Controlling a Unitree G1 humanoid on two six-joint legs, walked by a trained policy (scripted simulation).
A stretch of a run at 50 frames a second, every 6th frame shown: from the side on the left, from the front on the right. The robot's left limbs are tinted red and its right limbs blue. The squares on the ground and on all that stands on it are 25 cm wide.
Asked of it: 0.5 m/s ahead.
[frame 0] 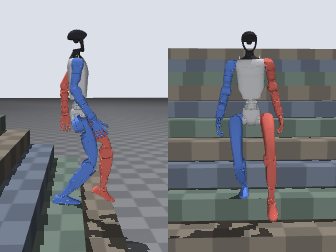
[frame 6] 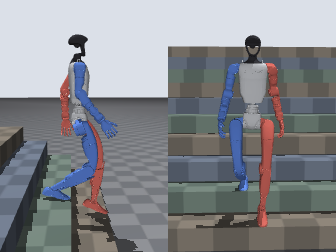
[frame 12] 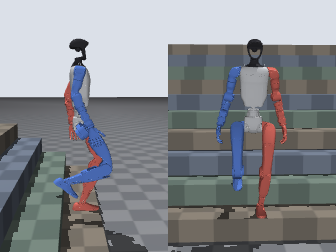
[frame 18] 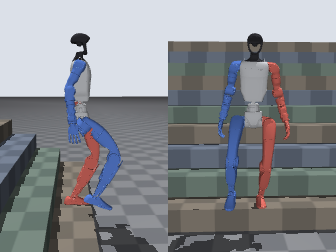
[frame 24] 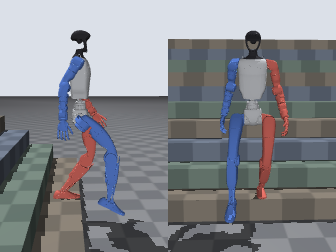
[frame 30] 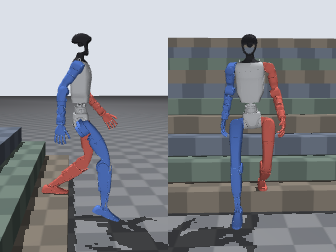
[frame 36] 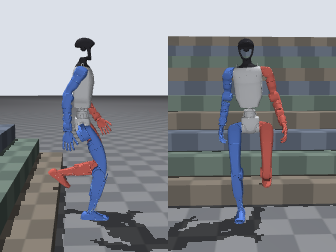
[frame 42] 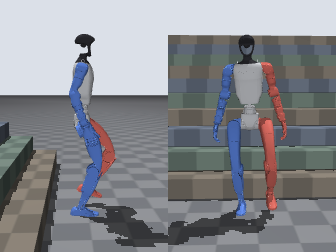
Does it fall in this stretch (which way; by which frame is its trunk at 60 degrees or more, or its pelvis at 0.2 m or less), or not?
no
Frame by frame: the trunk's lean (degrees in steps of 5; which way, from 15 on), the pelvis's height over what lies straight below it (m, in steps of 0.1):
0: 0, 0.7
6: 0, 0.8
12: 0, 0.8
18: 0, 0.7
24: 0, 0.7
30: 0, 0.8
36: 5, 0.8
42: 5, 0.8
